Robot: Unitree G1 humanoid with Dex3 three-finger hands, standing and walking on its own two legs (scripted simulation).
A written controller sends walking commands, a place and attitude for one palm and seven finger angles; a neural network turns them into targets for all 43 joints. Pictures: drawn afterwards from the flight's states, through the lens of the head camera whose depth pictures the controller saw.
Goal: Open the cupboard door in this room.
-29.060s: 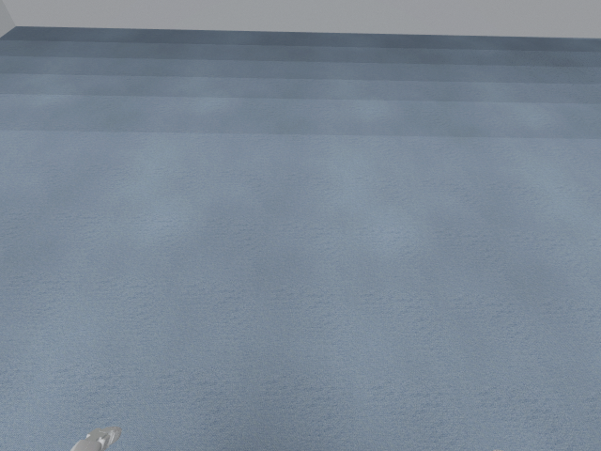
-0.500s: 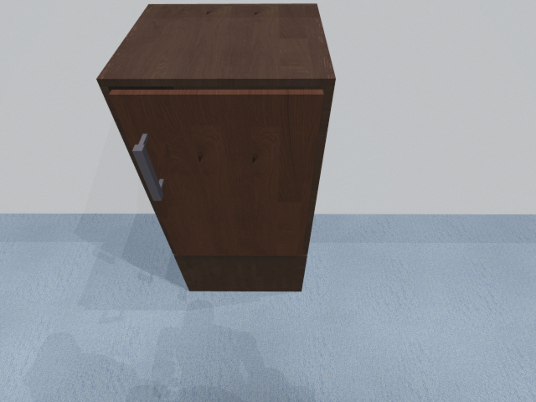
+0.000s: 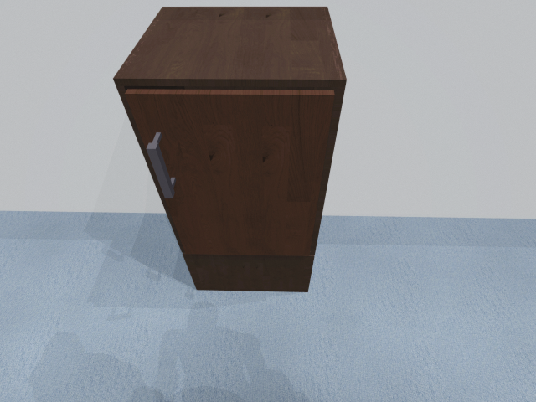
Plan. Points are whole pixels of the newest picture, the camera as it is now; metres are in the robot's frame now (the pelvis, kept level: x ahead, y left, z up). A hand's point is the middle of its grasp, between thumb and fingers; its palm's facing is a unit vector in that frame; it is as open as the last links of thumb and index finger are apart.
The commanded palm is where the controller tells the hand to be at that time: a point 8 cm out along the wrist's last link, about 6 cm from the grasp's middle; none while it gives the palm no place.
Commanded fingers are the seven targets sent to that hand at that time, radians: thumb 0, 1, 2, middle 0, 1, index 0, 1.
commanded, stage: look again from close up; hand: left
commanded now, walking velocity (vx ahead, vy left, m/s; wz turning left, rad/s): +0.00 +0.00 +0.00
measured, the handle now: (163, 166) +0.59 +0.29 -0.03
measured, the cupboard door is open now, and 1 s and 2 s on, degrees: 0 0 0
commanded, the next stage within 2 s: shuffle to correct the standing spot in 0.38 s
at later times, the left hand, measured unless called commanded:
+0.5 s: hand out of the picture +0.01 +0.17 -0.17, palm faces +0.03 -0.98 -0.21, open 7.3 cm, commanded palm none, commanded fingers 0.00 0.90 0.90 -0.20 -0.30 -0.20 -0.30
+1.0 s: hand out of the picture +0.06 +0.20 -0.18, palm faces +0.06 -0.97 -0.22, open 7.4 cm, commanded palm none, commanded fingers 0.00 0.90 0.90 -0.20 -0.30 -0.20 -0.30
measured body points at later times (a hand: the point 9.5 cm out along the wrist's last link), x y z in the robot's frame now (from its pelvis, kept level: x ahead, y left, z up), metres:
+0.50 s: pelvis +0.01 +0.00 +0.00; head +0.01 -0.02 +0.45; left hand +0.01 +0.22 -0.15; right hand -0.02 -0.21 -0.17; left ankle -0.03 +0.10 -0.74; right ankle +0.03 -0.11 -0.74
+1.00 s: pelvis +0.05 +0.02 -0.01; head +0.08 +0.00 +0.44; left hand +0.06 +0.25 -0.16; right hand +0.01 -0.20 -0.17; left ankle -0.03 +0.10 -0.74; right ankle +0.05 -0.08 -0.72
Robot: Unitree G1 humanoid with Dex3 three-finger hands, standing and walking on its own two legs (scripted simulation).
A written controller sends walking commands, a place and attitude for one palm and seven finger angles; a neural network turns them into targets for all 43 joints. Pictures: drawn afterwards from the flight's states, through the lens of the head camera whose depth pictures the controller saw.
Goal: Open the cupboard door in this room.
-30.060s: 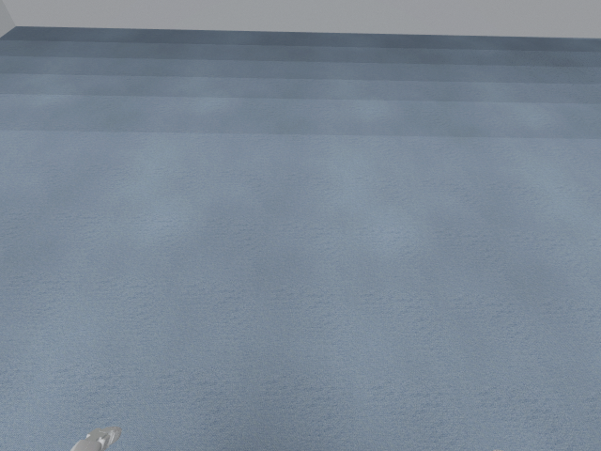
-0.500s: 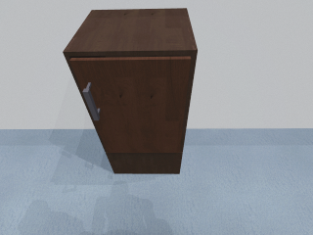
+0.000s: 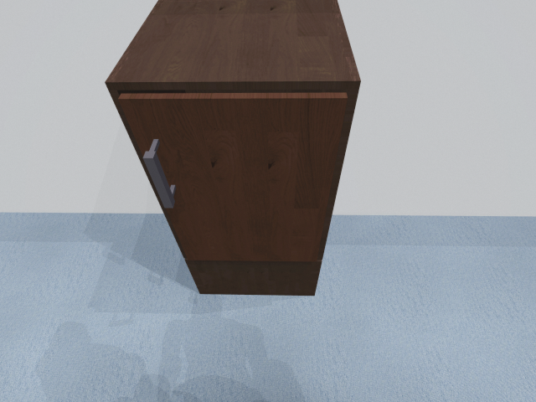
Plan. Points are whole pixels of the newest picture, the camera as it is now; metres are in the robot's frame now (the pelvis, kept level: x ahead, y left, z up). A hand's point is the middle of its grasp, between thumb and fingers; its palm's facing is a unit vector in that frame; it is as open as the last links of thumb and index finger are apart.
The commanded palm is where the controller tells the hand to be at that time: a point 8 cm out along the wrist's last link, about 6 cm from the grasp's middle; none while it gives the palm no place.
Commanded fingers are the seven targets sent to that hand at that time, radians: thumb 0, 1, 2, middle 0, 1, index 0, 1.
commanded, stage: come to a stop and stand still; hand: left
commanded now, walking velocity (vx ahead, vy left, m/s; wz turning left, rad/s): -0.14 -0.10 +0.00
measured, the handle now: (162, 175) +0.54 +0.27 -0.02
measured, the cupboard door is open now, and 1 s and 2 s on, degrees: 0 0 0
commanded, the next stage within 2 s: none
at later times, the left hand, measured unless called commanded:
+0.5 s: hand out of the picture +0.02 +0.19 -0.17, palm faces +0.08 -0.98 -0.19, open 7.3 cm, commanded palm none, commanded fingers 0.00 0.90 0.90 -0.20 -0.30 -0.20 -0.30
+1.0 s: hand out of the picture +0.05 +0.22 -0.16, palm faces +0.02 -0.97 -0.25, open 7.4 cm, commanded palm none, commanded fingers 0.00 0.90 0.90 -0.20 -0.30 -0.20 -0.30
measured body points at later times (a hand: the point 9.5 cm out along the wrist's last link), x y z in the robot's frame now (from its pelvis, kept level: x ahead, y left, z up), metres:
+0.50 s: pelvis +0.01 +0.02 +0.01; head +0.02 +0.02 +0.45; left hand +0.02 +0.24 -0.15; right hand +0.06 -0.21 -0.15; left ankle +0.03 +0.14 -0.73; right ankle +0.01 -0.09 -0.73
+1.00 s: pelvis +0.03 +0.04 +0.00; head +0.03 +0.02 +0.45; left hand +0.05 +0.28 -0.14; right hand +0.02 -0.18 -0.16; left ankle +0.03 +0.14 -0.73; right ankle +0.01 -0.09 -0.73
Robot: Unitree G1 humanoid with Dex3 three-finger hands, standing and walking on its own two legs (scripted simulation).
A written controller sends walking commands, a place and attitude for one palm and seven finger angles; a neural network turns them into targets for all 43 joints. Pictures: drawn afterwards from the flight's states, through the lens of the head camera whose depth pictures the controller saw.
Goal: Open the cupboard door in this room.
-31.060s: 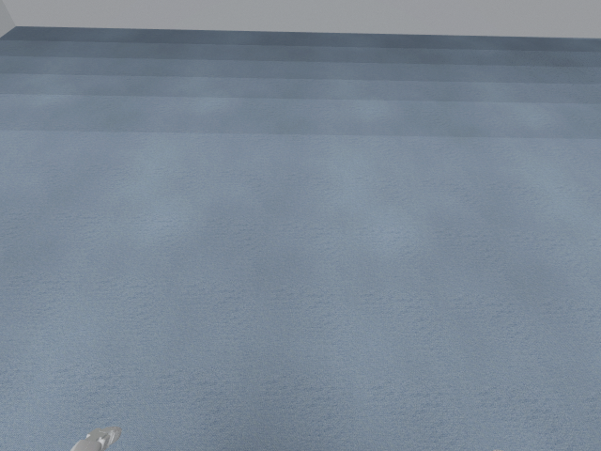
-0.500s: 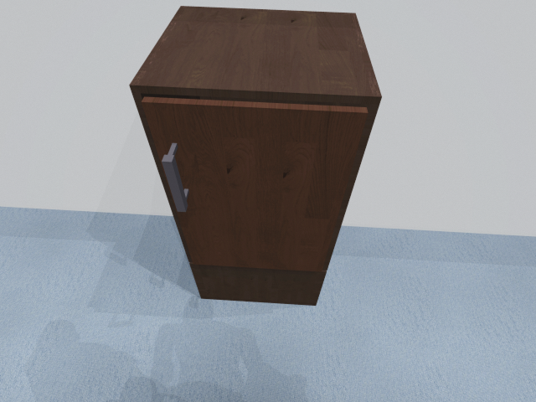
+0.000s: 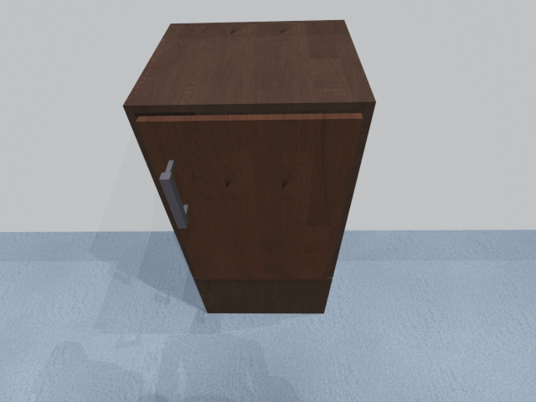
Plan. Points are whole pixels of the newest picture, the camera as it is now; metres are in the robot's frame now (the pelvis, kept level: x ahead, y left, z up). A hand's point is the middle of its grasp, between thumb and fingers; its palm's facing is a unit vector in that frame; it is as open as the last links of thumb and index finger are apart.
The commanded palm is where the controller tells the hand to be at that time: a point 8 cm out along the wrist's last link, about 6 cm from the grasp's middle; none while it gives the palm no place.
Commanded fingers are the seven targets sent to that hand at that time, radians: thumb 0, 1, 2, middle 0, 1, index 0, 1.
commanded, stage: come to a stop and stand still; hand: left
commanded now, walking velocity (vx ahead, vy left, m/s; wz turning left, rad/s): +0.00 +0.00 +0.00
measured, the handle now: (177, 195) +0.52 +0.23 -0.03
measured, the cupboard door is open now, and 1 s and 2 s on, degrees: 0 0 0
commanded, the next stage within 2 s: look again from close up in 1.08 s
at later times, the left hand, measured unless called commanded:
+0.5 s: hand out of the picture +0.03 +0.16 -0.17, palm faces +0.02 -0.98 -0.19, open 7.4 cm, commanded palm none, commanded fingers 0.00 0.90 0.90 -0.20 -0.30 -0.20 -0.30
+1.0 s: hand out of the picture +0.03 +0.14 -0.17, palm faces +0.04 -0.98 -0.20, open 7.4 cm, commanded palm none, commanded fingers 0.00 0.90 0.90 -0.20 -0.30 -0.20 -0.30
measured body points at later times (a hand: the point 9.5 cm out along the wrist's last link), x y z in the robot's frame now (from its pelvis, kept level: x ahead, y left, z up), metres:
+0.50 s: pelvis +0.03 -0.01 +0.00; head +0.04 -0.02 +0.45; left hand +0.03 +0.21 -0.15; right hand +0.04 -0.24 -0.16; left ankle +0.01 +0.11 -0.74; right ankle -0.01 -0.13 -0.74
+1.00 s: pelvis +0.03 -0.03 +0.01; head +0.04 -0.03 +0.45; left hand +0.03 +0.19 -0.15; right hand +0.04 -0.25 -0.16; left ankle +0.01 +0.11 -0.74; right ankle -0.01 -0.13 -0.74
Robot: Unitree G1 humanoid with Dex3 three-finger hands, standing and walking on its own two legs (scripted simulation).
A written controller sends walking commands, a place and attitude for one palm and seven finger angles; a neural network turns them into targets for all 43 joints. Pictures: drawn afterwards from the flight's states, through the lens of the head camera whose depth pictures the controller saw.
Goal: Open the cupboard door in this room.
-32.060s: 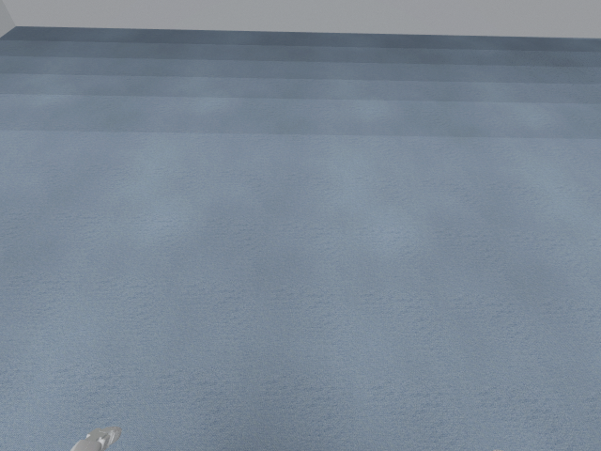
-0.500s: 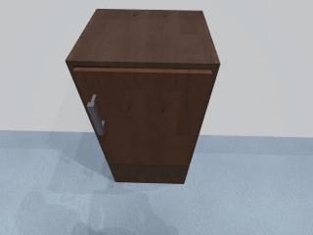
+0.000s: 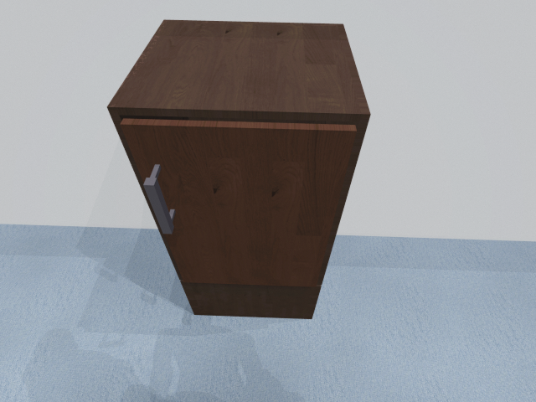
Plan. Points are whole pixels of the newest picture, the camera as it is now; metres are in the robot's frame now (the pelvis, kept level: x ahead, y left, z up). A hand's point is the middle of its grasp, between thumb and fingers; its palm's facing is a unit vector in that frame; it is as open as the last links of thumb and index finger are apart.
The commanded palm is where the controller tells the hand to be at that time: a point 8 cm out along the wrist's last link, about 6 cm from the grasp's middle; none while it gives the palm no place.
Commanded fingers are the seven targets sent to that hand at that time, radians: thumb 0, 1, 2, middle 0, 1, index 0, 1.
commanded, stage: come to a stop and stand still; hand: left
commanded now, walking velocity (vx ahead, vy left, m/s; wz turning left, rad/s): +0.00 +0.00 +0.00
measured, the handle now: (162, 200) +0.49 +0.26 -0.03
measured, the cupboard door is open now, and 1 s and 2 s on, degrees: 0 0 0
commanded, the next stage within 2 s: look again from close up in 0.08 s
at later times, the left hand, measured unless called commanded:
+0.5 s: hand out of the picture -0.02 +0.16 -0.18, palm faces +0.05 -0.98 -0.18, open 7.4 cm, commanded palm none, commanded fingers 0.00 0.90 0.90 -0.20 -0.30 -0.20 -0.30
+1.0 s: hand out of the picture -0.02 +0.18 -0.18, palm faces +0.07 -0.98 -0.21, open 7.4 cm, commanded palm none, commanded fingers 0.00 0.90 0.90 -0.20 -0.30 -0.20 -0.30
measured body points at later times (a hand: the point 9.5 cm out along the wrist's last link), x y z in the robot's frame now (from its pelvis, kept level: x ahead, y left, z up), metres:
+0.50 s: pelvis +0.00 +0.00 +0.00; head +0.01 +0.00 +0.45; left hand -0.02 +0.22 -0.16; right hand -0.01 -0.22 -0.16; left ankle -0.02 +0.14 -0.74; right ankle -0.05 -0.10 -0.74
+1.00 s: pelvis -0.02 +0.00 +0.00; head +0.00 +0.00 +0.44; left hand -0.03 +0.23 -0.16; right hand -0.01 -0.22 -0.17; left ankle -0.02 +0.14 -0.74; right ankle -0.04 -0.10 -0.74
